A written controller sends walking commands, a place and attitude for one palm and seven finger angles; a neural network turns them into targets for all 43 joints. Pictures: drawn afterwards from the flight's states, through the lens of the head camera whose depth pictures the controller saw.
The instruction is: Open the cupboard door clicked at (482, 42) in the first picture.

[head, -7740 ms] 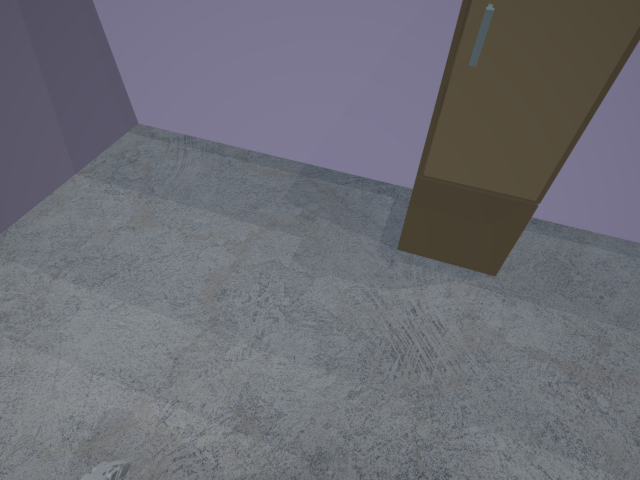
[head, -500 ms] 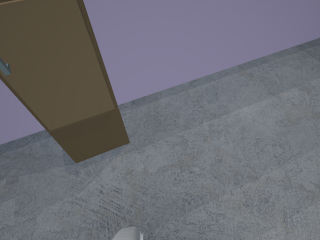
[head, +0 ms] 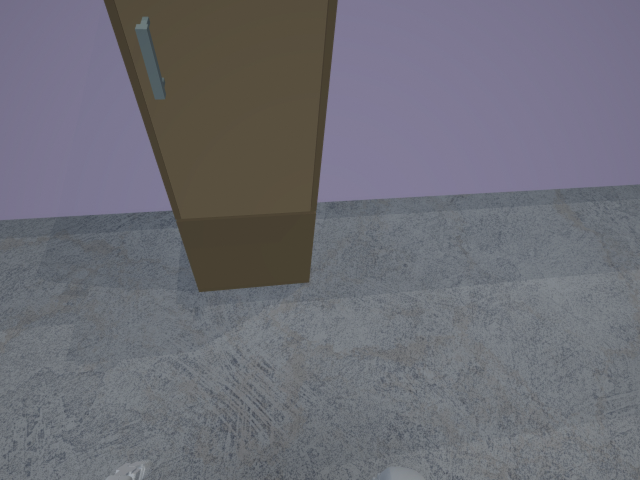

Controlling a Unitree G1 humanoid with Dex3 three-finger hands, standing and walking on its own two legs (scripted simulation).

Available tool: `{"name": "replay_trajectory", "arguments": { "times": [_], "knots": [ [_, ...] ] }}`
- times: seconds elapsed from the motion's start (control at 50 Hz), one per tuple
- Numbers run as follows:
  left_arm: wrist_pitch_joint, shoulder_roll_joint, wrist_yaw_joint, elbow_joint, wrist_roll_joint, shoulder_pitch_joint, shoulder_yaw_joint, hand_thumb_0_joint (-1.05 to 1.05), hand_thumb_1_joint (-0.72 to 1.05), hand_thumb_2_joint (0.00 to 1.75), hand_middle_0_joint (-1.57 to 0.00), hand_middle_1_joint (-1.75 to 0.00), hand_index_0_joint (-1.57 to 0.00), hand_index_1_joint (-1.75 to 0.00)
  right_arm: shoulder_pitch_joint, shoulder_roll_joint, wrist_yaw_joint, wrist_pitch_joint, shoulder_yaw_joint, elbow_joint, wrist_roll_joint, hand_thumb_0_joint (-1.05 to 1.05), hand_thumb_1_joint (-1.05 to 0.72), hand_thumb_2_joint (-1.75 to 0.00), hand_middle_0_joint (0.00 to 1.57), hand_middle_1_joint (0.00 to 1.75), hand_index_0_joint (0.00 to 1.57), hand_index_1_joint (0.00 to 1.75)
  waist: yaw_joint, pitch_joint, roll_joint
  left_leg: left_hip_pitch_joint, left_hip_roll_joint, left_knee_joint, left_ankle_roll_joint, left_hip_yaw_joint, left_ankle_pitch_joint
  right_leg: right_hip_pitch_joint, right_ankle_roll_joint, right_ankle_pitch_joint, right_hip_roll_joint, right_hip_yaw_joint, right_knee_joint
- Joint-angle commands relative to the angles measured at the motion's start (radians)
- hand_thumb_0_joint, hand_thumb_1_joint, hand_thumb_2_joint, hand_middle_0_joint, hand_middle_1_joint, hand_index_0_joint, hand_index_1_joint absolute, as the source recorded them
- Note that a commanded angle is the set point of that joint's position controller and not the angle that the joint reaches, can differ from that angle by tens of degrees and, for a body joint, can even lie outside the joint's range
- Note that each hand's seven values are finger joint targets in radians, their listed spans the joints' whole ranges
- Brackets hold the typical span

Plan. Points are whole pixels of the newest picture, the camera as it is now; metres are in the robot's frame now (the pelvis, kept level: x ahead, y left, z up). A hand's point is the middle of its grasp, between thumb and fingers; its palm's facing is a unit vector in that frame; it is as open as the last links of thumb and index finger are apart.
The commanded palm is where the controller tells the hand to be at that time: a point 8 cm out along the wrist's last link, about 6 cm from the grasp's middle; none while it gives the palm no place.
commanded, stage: turn to face it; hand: left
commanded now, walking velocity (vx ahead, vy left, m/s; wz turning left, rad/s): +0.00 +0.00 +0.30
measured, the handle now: (152, 59) +0.75 +0.35 +0.11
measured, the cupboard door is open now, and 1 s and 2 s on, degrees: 0 0 0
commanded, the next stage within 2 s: take the last steps up to it in 0.28 s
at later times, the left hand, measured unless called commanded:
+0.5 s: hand out of the picture +0.02 +0.13 -0.15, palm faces +0.19 -0.94 -0.27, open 7.4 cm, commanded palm none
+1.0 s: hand out of the picture -0.05 +0.20 -0.18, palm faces +0.26 -0.95 -0.15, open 7.4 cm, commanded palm none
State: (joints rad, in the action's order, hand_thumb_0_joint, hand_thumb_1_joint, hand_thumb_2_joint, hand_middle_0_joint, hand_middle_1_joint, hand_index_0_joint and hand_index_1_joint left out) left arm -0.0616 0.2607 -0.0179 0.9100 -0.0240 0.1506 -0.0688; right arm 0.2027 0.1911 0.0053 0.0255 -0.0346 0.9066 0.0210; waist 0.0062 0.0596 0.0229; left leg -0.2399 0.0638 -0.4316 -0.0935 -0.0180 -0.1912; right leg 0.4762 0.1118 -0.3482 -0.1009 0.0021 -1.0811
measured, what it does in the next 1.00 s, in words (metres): steps on the spot: right foot, then left foot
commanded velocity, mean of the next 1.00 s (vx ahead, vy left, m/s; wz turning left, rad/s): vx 0.19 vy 0.01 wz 0.10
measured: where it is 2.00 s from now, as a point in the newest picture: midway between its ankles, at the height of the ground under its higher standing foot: (279, 477)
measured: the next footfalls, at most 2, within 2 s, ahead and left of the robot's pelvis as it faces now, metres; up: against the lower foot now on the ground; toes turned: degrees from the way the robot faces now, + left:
right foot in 0.30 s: +0.02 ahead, -0.15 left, +0.00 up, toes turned +4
left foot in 0.84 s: +0.05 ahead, +0.14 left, +0.00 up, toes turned +19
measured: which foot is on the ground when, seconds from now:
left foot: down 0.00-0.30, up 0.32-0.82, down 0.84-1.00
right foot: up 0.00-0.28, down 0.30-0.84, up 0.86-1.00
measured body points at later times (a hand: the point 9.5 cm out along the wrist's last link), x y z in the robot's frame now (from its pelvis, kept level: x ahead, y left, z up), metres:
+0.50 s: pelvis -0.02 -0.06 +0.00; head -0.01 -0.10 +0.45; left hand +0.01 +0.18 -0.13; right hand +0.04 -0.31 -0.17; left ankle -0.06 +0.09 -0.66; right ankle -0.02 -0.16 -0.74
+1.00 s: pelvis +0.06 +0.05 +0.00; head +0.06 +0.07 +0.45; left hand -0.06 +0.25 -0.17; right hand +0.18 -0.17 -0.13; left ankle +0.02 +0.12 -0.74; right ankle +0.05 -0.10 -0.66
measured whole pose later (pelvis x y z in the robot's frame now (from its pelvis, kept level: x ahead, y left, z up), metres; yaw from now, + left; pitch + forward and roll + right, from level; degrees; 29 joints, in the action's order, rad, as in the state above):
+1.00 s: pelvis +0.06 +0.05 +0.00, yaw +11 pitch -2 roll -1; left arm -0.01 0.17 0.00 1.15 -0.03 0.41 -0.05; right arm 0.21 0.15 -0.03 -0.07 -0.05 0.99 0.01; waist -0.04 0.03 0.04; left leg -0.12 -0.02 -0.43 -0.04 0.16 -0.29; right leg 0.43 0.01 -0.36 -0.11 0.07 -1.09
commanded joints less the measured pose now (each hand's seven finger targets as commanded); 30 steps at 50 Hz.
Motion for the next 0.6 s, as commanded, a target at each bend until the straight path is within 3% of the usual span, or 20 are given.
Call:
{"name": "replay_trajectory", "arguments": {
  "times": [0.0,0.08,0.14,0.22,0.24,0.26,0.28,0.3,0.32,0.34,0.36,0.4,0.48,0.58],
  "knots": [
    [0.023,0.071,-0.007,-0.081,0.008,-0.029,-0.013,0.00,0.90,0.90,-0.20,-0.30,-0.20,-0.30,0.072,0.208,-0.020,-0.017,-0.062,-0.036,0.002,0.00,-0.90,-0.90,0.20,0.30,0.20,0.30,0.036,-0.089,-0.140,0.142,-0.291,0.130,-0.089,-0.323,0.270,0.060,-0.003,-0.044,0.008,-0.011,0.073],
    [0.029,0.046,-0.009,-0.091,0.012,-0.055,-0.002,0.00,0.90,0.90,-0.20,-0.30,-0.20,-0.30,0.097,0.200,-0.023,-0.014,-0.062,-0.017,0.006,0.00,-0.90,-0.90,0.20,0.30,0.20,0.30,0.047,-0.111,-0.146,0.152,-0.290,0.101,-0.105,-0.360,0.338,-0.004,-0.021,-0.103,0.040,-0.008,0.197],
    [0.034,0.035,-0.012,-0.081,0.016,-0.025,0.004,0.00,0.90,0.90,-0.20,-0.30,-0.20,-0.30,0.084,0.197,-0.023,-0.010,-0.061,-0.010,0.007,0.00,-0.90,-0.90,0.20,0.30,0.20,0.30,0.032,-0.121,-0.158,0.108,-0.276,0.086,-0.099,-0.369,0.364,-0.096,-0.039,-0.094,0.066,0.001,0.308],
    [0.046,0.036,-0.019,-0.051,0.023,0.059,0.003,0.00,0.90,0.90,-0.20,-0.30,-0.20,-0.30,0.067,0.178,-0.019,-0.007,-0.058,0.001,-0.001,0.00,-0.90,-0.90,0.20,0.30,0.20,0.30,-0.005,-0.147,-0.138,0.016,-0.220,0.044,-0.048,-0.353,0.310,-0.296,-0.060,0.075,0.088,0.015,0.578],
    [0.056,0.054,-0.023,-0.045,0.021,0.082,0.001,0.00,0.90,0.90,-0.20,-0.30,-0.20,-0.30,0.065,0.163,-0.015,-0.009,-0.055,0.004,-0.008,0.00,-0.90,-0.90,0.20,0.30,0.20,0.30,-0.020,-0.160,-0.093,-0.043,-0.191,-0.006,-0.011,-0.332,0.268,-0.397,-0.063,0.164,0.059,-0.009,0.715],
    [0.067,0.102,-0.029,-0.035,0.012,0.105,-0.007,0.00,0.90,0.90,-0.20,-0.30,-0.20,-0.30,0.073,0.116,-0.010,-0.012,-0.049,0.004,-0.017,0.00,-0.90,-0.90,0.20,0.30,0.20,0.30,-0.024,-0.174,0.036,-0.176,-0.121,-0.111,0.049,-0.243,0.076,-0.520,-0.102,0.181,-0.088,-0.140,0.786],
    [0.072,0.168,-0.032,-0.036,0.002,0.110,-0.019,0.00,0.90,0.90,-0.20,-0.30,-0.20,-0.30,0.063,0.071,-0.009,-0.012,-0.040,-0.021,-0.018,0.00,-0.90,-0.90,0.20,0.30,0.20,0.30,-0.028,-0.127,0.240,-0.322,0.011,-0.283,0.115,-0.073,-0.269,-0.520,-0.210,0.300,-0.307,-0.344,0.807],
    [0.064,0.176,-0.028,-0.051,0.005,0.102,-0.015,0.00,0.90,0.90,-0.20,-0.30,-0.20,-0.30,0.046,0.123,-0.013,0.004,-0.060,-0.023,-0.006,0.00,-0.90,-0.90,0.20,0.30,0.20,0.30,-0.033,-0.100,0.162,-0.275,-0.004,-0.472,0.118,-0.078,-0.377,-0.348,-0.288,0.329,-0.377,-0.338,0.817],
    [0.065,0.134,-0.032,-0.059,0.007,0.041,-0.017,0.00,0.90,0.90,-0.20,-0.30,-0.20,-0.30,0.057,0.123,-0.011,0.020,-0.063,-0.004,0.002,0.00,-0.90,-0.90,0.20,0.30,0.20,0.30,-0.001,-0.063,0.149,-0.287,-0.027,-0.586,0.119,-0.099,-0.335,-0.299,-0.296,0.286,-0.313,-0.270,0.832],
    [0.062,0.111,-0.034,-0.063,0.009,0.007,-0.014,0.00,0.90,0.90,-0.20,-0.30,-0.20,-0.30,0.068,0.120,-0.009,0.029,-0.065,0.012,0.002,0.00,-0.90,-0.90,0.20,0.30,0.20,0.30,0.015,-0.032,0.147,-0.286,-0.036,-0.654,0.123,-0.088,-0.301,-0.257,-0.276,0.252,-0.272,-0.238,0.834],
    [0.064,0.087,-0.029,-0.059,0.011,-0.009,-0.002,0.00,0.90,0.90,-0.20,-0.30,-0.20,-0.30,0.077,0.114,-0.005,0.031,-0.063,0.038,0.002,0.00,-0.90,-0.90,0.20,0.30,0.20,0.30,0.029,0.002,0.094,-0.281,-0.050,-0.703,0.128,-0.072,-0.237,-0.237,-0.252,0.255,-0.213,-0.164,0.819],
    [0.082,0.064,-0.017,-0.034,0.012,0.054,0.003,0.00,0.90,0.90,-0.20,-0.30,-0.20,-0.30,0.096,0.099,0.004,0.026,-0.057,0.053,0.005,0.00,-0.90,-0.90,0.20,0.30,0.20,0.30,0.015,-0.004,0.090,-0.316,-0.064,-0.719,0.142,-0.043,-0.158,-0.306,-0.211,0.205,-0.170,-0.105,0.830],
    [0.105,0.056,-0.012,0.025,0.007,0.181,0.002,0.00,0.90,0.90,-0.20,-0.30,-0.20,-0.30,0.035,0.105,0.016,0.012,-0.056,0.043,0.015,0.00,-0.90,-0.90,0.20,0.30,0.20,0.30,-0.031,0.030,0.133,-0.396,-0.115,-0.692,0.156,-0.021,-0.096,-0.385,-0.208,0.006,-0.200,-0.139,0.896],
    [0.119,0.046,-0.004,0.085,-0.005,0.292,0.009,0.00,0.90,0.90,-0.20,-0.30,-0.20,-0.30,-0.052,0.089,0.025,-0.004,-0.045,0.029,0.012,0.00,-0.90,-0.90,0.20,0.30,0.20,0.30,-0.064,0.071,0.142,-0.388,-0.146,-0.546,0.149,0.024,-0.097,-0.394,-0.220,-0.042,-0.210,-0.145,0.930]
  ]
}}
